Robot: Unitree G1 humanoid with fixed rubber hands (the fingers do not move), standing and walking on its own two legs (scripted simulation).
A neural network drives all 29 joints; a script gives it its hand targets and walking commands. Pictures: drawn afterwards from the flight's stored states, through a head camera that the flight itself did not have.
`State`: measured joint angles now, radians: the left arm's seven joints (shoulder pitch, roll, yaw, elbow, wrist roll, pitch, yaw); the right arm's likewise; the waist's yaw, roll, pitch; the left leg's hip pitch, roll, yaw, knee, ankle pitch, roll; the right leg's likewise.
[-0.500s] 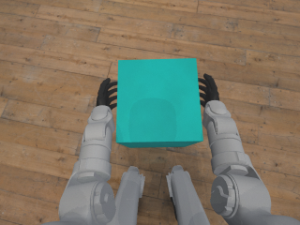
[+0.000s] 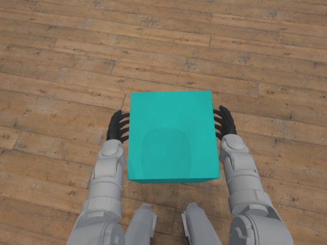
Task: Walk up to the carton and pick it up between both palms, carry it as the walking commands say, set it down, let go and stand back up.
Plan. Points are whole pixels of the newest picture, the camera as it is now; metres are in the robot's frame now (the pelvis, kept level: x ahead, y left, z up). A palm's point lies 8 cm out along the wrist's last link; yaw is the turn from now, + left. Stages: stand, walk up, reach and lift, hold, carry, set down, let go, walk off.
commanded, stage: reach and lift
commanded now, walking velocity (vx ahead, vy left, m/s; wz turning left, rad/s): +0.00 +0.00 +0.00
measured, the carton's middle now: (170, 143) +0.38 +0.00 -0.12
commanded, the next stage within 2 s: none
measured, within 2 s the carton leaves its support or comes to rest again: neither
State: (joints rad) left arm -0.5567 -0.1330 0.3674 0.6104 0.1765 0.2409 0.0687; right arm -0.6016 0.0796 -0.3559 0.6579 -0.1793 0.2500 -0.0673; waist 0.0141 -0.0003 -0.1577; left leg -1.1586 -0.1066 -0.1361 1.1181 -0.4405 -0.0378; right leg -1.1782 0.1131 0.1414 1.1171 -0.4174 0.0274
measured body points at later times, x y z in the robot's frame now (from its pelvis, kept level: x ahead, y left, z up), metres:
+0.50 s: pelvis +0.01 +0.00 +0.06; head +0.12 +0.00 +0.49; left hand +0.36 +0.15 +0.01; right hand +0.38 -0.15 +0.01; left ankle +0.04 +0.13 -0.64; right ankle +0.05 -0.12 -0.64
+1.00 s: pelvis +0.03 +0.00 +0.09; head +0.05 +0.00 +0.54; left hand +0.35 +0.15 +0.09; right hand +0.36 -0.14 +0.08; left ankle +0.04 +0.13 -0.64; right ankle +0.05 -0.12 -0.64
